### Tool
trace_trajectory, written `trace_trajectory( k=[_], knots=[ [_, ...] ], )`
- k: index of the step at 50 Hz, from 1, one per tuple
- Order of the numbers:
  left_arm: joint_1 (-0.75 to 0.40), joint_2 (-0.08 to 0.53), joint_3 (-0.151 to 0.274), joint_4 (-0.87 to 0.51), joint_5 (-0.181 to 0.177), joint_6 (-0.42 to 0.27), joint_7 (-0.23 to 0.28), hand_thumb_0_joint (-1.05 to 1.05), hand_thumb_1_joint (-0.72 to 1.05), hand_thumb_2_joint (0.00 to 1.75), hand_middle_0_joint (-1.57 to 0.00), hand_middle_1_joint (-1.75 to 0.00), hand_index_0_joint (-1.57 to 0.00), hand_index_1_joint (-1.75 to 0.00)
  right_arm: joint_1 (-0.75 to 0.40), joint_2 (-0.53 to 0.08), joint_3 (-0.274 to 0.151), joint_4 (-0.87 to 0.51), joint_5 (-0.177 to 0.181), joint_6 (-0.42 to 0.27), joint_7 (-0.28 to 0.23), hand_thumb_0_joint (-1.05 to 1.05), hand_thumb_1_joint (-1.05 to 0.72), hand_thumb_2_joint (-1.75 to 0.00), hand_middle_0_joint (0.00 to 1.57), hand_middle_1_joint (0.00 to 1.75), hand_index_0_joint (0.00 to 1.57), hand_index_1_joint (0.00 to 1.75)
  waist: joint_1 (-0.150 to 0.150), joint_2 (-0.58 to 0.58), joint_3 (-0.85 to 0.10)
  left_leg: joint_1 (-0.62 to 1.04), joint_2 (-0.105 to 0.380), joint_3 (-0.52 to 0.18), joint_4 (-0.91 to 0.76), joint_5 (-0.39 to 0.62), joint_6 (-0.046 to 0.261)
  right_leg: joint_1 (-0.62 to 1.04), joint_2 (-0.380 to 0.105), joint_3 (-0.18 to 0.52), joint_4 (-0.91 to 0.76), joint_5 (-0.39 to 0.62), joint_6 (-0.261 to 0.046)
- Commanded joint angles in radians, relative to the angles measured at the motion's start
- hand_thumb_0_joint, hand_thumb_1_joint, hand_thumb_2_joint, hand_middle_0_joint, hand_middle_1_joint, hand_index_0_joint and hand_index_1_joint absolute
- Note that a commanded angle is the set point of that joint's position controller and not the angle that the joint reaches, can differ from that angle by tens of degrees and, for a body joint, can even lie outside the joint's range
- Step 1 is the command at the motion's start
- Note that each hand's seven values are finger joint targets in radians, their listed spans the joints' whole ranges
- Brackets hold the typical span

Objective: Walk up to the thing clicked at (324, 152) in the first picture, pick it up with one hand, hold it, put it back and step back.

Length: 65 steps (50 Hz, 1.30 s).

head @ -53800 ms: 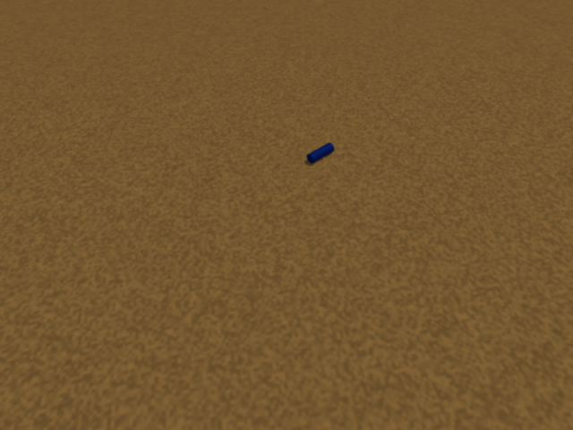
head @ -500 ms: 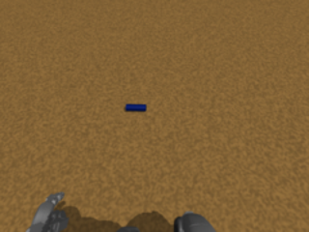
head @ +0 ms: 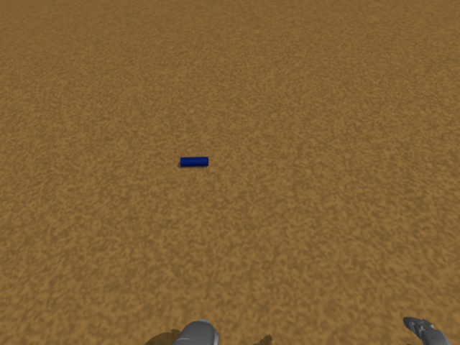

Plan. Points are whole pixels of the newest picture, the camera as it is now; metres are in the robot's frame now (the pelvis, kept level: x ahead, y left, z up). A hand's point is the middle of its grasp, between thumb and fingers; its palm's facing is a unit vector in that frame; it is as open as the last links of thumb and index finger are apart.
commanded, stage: step back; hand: left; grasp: from above
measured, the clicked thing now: (194, 161) +1.11 +0.30 -0.73
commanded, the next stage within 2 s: stand in 1.04 s
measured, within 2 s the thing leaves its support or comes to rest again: neither
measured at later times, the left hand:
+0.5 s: hand out of the picture +0.06 +0.27 -0.13, palm faces +0.08 -0.91 -0.41, open 7.4 cm
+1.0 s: hand out of the picture +0.09 +0.30 -0.14, palm faces +0.14 -0.93 -0.35, open 7.4 cm
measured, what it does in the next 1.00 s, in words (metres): steps on the spot: left foot, then right foot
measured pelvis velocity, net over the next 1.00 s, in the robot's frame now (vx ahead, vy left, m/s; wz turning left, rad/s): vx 0.03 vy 0.03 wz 0.13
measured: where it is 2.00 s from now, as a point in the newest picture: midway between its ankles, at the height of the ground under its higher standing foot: outside the picture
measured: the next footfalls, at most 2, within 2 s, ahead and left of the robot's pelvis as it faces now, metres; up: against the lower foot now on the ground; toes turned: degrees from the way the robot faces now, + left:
left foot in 0.18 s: +0.00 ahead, +0.13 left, +0.00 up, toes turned +2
right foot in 0.46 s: +0.09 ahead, -0.11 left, +0.00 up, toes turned +5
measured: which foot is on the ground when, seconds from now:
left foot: up 0.00-0.16, down 0.18-0.48, up 0.50-0.74, down 0.76-1.00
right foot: down 0.00-0.22, up 0.24-0.44, down 0.46-1.00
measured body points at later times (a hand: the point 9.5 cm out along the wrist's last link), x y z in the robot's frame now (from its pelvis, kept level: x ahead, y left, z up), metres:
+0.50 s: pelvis -0.01 -0.01 +0.00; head +0.00 -0.02 +0.45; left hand +0.06 +0.32 -0.10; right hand +0.06 -0.32 -0.12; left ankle -0.04 +0.12 -0.72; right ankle +0.05 -0.12 -0.72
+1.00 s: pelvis +0.03 +0.03 +0.01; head +0.06 +0.04 +0.46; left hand +0.08 +0.35 -0.12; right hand +0.15 -0.26 -0.11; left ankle +0.03 +0.14 -0.72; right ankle +0.05 -0.12 -0.72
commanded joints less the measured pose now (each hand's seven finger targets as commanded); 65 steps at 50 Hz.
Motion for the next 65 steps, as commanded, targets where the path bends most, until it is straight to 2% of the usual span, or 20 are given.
trace_trajectory(
  k=[1, 5, 8, 9, 10, 11, 12, 15, 19, 22, 23, 24, 25, 27, 30, 38, 40, 41, 51, 65],
  knots=[
    [-0.159, 0.288, 0.079, -0.111, -0.007, -0.06, 0.035, 0.0, 0.9, 0.9, -0.2, -0.3, -0.2, -0.3, 0.032, -0.146, -0.04, -0.034, 0.01, -0.042, -0.002, 0.0, -0.9, -0.9, 0.2, 0.3, 0.2, 0.3, -0.05, -0.177, 0.005, 0.034, -0.034, -0.025, 0.101, 0.042, -0.015, -0.127, -0.172, 0.165, -0.323, -0.049, -0.16],
    [-0.069, 0.308, 0.087, -0.083, 0.004, -0.07, 0.029, 0.0, 0.9, 0.9, -0.2, -0.3, -0.2, -0.3, 0.002, -0.141, -0.034, -0.029, -0.006, -0.066, 0.018, 0.0, -0.9, -0.9, 0.2, 0.3, 0.2, 0.3, 0.016, -0.257, -0.015, 0.007, 0.009, 0.049, -0.201, -0.055, -0.026, 0.062, -0.197, 0.211, -0.328, -0.183, -0.175],
    [-0.103, 0.302, 0.072, -0.088, -0.016, -0.055, 0.022, 0.0, 0.9, 0.9, -0.2, -0.3, -0.2, -0.3, 0.094, -0.135, -0.046, 0.019, -0.013, -0.089, 0.021, 0.0, -0.9, -0.9, 0.2, 0.3, 0.2, 0.3, -0.044, -0.217, -0.071, 0.261, -0.009, 0.106, -0.555, 0.052, 0.001, 0.014, -0.206, 0.153, -0.213, 0.011, -0.155],
    [-0.069, 0.238, 0.048, -0.093, -0.017, -0.051, 0.023, 0.0, 0.9, 0.9, -0.2, -0.3, -0.2, -0.3, 0.11, -0.153, -0.061, 0.035, -0.019, -0.1, 0.016, 0.0, -0.9, -0.9, 0.2, 0.3, 0.2, 0.3, -0.047, -0.129, -0.107, 0.406, 0.012, 0.009, -0.616, 0.123, 0.018, -0.057, -0.158, 0.09, -0.07, 0.151, -0.112],
    [-0.035, 0.171, 0.033, -0.088, -0.028, -0.054, 0.023, 0.0, 0.9, 0.9, -0.2, -0.3, -0.2, -0.3, 0.14, -0.199, -0.074, 0.039, -0.03, -0.11, 0.01, 0.0, -0.9, -0.9, 0.2, 0.3, 0.2, 0.3, -0.044, 0.061, -0.152, 0.512, 0.171, -0.251, -0.664, 0.107, 0.065, -0.181, -0.067, 0.003, 0.142, 0.11, -0.055],
    [-0.099, 0.186, 0.036, -0.095, -0.036, -0.058, 0.028, 0.0, 0.9, 0.9, -0.2, -0.3, -0.2, -0.3, 0.123, -0.307, -0.09, 0.029, -0.026, -0.108, 0.013, 0.0, -0.9, -0.9, 0.2, 0.3, 0.2, 0.3, -0.061, 0.159, -0.105, 0.499, 0.331, -0.498, -0.671, -0.005, 0.19, -0.361, 0.019, -0.109, 0.197, -0.137, -0.027],
    [-0.169, 0.27, 0.058, -0.089, -0.023, -0.064, 0.036, 0.0, 0.9, 0.9, -0.2, -0.3, -0.2, -0.3, 0.132, -0.335, -0.101, 0.037, -0.016, -0.105, 0.019, 0.0, -0.9, -0.9, 0.2, 0.3, 0.2, 0.3, -0.087, 0.116, -0.037, 0.336, 0.384, -0.549, -0.686, -0.062, 0.276, -0.296, -0.042, -0.013, 0.246, -0.184, -0.031],
    [-0.107, 0.24, 0.053, -0.07, -0.035, -0.074, 0.019, 0.0, 0.9, 0.9, -0.2, -0.3, -0.2, -0.3, 0.073, -0.206, -0.065, 0.022, -0.019, -0.105, 0.019, 0.0, -0.9, -0.9, 0.2, 0.3, 0.2, 0.3, -0.034, 0.091, 0.01, 0.351, 0.236, -0.245, -0.623, 0.134, 0.189, -0.269, -0.051, -0.037, 0.163, -0.094, -0.038],
    [-0.116, 0.216, 0.054, -0.052, -0.032, -0.081, 0.014, 0.0, 0.9, 0.9, -0.2, -0.3, -0.2, -0.3, 0.098, -0.212, -0.067, 0.03, -0.012, -0.099, 0.022, 0.0, -0.9, -0.9, 0.2, 0.3, 0.2, 0.3, -0.065, 0.135, -0.038, 0.284, 0.204, -0.172, -0.573, 0.285, 0.169, -0.091, 0.002, -0.122, 0.003, -0.013, -0.022],
    [-0.003, 0.196, 0.053, 0.005, -0.032, -0.093, 0.028, 0.0, 0.9, 0.9, -0.2, -0.3, -0.2, -0.3, 0.019, -0.146, -0.039, 0.008, 0.006, -0.075, 0.021, 0.0, -0.9, -0.9, 0.2, 0.3, 0.2, 0.3, 0.015, 0.1, -0.082, 0.127, 0.142, -0.062, -0.406, 0.213, 0.106, 0.178, 0.034, -0.137, -0.237, 0.175, -0.027],
    [0.021, 0.227, 0.064, 0.018, -0.025, -0.097, 0.035, 0.0, 0.9, 0.9, -0.2, -0.3, -0.2, -0.3, 0.038, -0.097, -0.021, 0.004, 0.011, -0.071, 0.018, 0.0, -0.9, -0.9, 0.2, 0.3, 0.2, 0.3, 0.023, 0.015, -0.115, 0.039, 0.093, -0.038, -0.307, 0.153, 0.074, 0.29, -0.017, -0.052, -0.267, 0.175, -0.034],
    [0.045, 0.296, 0.082, 0.014, -0.008, -0.103, 0.043, 0.0, 0.9, 0.9, -0.2, -0.3, -0.2, -0.3, 0.057, -0.042, -0.004, -0.011, 0.019, -0.073, 0.013, 0.0, -0.9, -0.9, 0.2, 0.3, 0.2, 0.3, 0.034, -0.184, -0.128, -0.077, -0.044, -0.012, -0.105, 0.01, 0.026, 0.318, -0.228, 0.276, -0.387, 0.074, -0.095],
    [-0.037, 0.336, 0.086, -0.017, -0.009, -0.102, 0.043, 0.0, 0.9, 0.9, -0.2, -0.3, -0.2, -0.3, 0.08, -0.079, -0.013, 0.007, 0.007, -0.063, 0.0, 0.0, -0.9, -0.9, 0.2, 0.3, 0.2, 0.3, 0.006, -0.142, -0.109, -0.051, -0.027, -0.032, -0.029, -0.128, 0.011, 0.185, -0.374, 0.415, -0.464, -0.148, -0.172],
    [-0.143, 0.321, 0.08, -0.048, -0.012, -0.1, 0.035, 0.0, 0.9, 0.9, -0.2, -0.3, -0.2, -0.3, 0.136, -0.166, -0.041, 0.053, 0.002, -0.06, 0.0, 0.0, -0.9, -0.9, 0.2, 0.3, 0.2, 0.3, -0.03, -0.093, -0.015, 0.047, 0.042, -0.038, 0.024, -0.116, 0.005, -0.012, -0.385, 0.415, -0.473, -0.263, -0.242],
    [-0.159, 0.281, 0.063, -0.036, -0.021, -0.108, 0.035, 0.0, 0.9, 0.9, -0.2, -0.3, -0.2, -0.3, 0.141, -0.144, -0.033, 0.087, 0.001, -0.061, 0.011, 0.0, -0.9, -0.9, 0.2, 0.3, 0.2, 0.3, -0.035, -0.13, 0.002, 0.056, 0.032, -0.049, -0.03, 0.001, 0.005, -0.012, -0.259, 0.207, -0.434, -0.085, -0.164],
    [-0.218, 0.249, 0.042, -0.028, -0.032, -0.082, 0.025, 0.0, 0.9, 0.9, -0.2, -0.3, -0.2, -0.3, 0.154, -0.118, -0.031, 0.136, -0.01, -0.082, 0.012, 0.0, -0.9, -0.9, 0.2, 0.3, 0.2, 0.3, -0.067, -0.127, -0.086, 0.312, 0.009, 0.113, -0.486, 0.218, -0.005, -0.038, -0.197, 0.007, -0.208, 0.226, -0.114],
    [-0.181, 0.186, 0.019, -0.025, -0.049, -0.077, 0.025, 0.0, 0.9, 0.9, -0.2, -0.3, -0.2, -0.3, 0.104, -0.172, -0.038, 0.12, -0.019, -0.096, 0.0, 0.0, -0.9, -0.9, 0.2, 0.3, 0.2, 0.3, -0.042, 0.027, -0.14, 0.319, 0.184, -0.125, -0.547, 0.426, 0.051, -0.028, -0.103, -0.071, -0.07, 0.306, -0.036],
    [-0.178, 0.188, 0.021, -0.006, -0.065, -0.069, 0.026, 0.0, 0.9, 0.9, -0.2, -0.3, -0.2, -0.3, 0.018, -0.216, -0.034, 0.098, -0.009, -0.097, 0.002, 0.0, -0.9, -0.9, 0.2, 0.3, 0.2, 0.3, -0.015, 0.09, -0.123, 0.219, 0.247, -0.216, -0.555, 0.377, 0.122, 0.011, -0.02, -0.106, -0.064, 0.08, -0.013],
    [-0.2, 0.219, 0.007, 0.073, -0.054, -0.076, 0.035, 0.0, 0.9, 0.9, -0.2, -0.3, -0.2, -0.3, -0.055, -0.143, -0.011, 0.153, 0.011, -0.09, -0.001, 0.0, -0.9, -0.9, 0.2, 0.3, 0.2, 0.3, -0.032, 0.048, -0.2, 0.344, 0.158, -0.018, -0.487, 0.689, 0.04, 0.155, -0.1, -0.062, -0.213, 0.422, -0.029],
    [-0.219, 0.204, -0.024, 0.152, -0.047, -0.08, 0.026, 0.0, 0.9, 0.9, -0.2, -0.3, -0.2, -0.3, -0.126, -0.126, 0.001, 0.181, 0.018, -0.096, 0.013, 0.0, -0.9, -0.9, 0.2, 0.3, 0.2, 0.3, -0.045, -0.034, -0.149, 0.432, 0.153, 0.007, -0.624, 0.566, 0.014, 0.178, -0.126, -0.031, -0.375, 0.425, -0.012]
  ],
)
